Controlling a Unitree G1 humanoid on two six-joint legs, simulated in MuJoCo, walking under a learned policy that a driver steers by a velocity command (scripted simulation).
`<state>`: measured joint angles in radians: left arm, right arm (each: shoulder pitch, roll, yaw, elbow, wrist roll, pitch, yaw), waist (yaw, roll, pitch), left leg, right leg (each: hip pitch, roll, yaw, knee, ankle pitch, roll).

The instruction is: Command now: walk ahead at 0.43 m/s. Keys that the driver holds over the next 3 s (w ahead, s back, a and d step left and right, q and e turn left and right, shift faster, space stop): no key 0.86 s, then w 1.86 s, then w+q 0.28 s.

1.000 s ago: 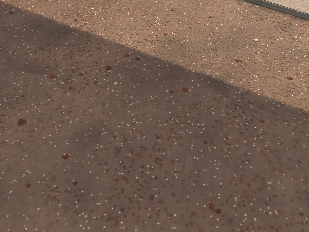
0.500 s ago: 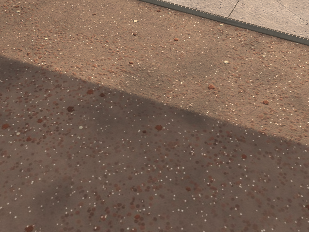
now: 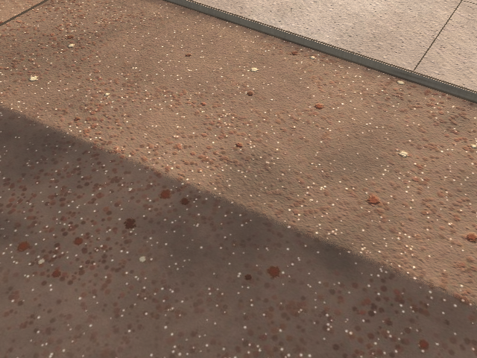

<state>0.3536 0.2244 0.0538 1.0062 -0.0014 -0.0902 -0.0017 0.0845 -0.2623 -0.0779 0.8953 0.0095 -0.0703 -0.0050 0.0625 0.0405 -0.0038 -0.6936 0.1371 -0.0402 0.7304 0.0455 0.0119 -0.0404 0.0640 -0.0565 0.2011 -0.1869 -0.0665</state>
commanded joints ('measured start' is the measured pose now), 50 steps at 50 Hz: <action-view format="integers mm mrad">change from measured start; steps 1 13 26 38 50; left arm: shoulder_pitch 7 -10 -100 -98 12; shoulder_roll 154 137 178 97 157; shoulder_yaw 25 12 26 5 30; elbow -33 -21 -7 37 65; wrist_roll -2 -31 15 3 -30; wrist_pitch -3 38 109 61 44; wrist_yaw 11 19 46 38 37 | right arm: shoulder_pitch -109 82 39 60 30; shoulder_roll -22 -94 -54 -50 -26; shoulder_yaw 7 9 27 26 24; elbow -71 -7 41 110 121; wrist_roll -2 -12 -17 -13 12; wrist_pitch -15 -5 48 53 21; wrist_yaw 13 21 -13 -19 -15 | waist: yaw -2 -91 -79 -57 -22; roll -90 34 -120 -57 -181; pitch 82 -214 51 -24 151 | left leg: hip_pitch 48 731 310 513 215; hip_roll -42 180 -91 -92 -153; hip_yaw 47 -259 18 53 119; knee -134 -343 -447 -297 -71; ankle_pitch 85 328 -527 -84 -521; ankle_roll -2 267 22 32 53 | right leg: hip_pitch -59 -522 -256 -206 -172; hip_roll -239 -106 -172 -135 -291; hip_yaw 89 131 117 84 351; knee -63 1011 198 215 68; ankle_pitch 327 -428 -228 83 -540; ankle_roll -114 99 3 46 -120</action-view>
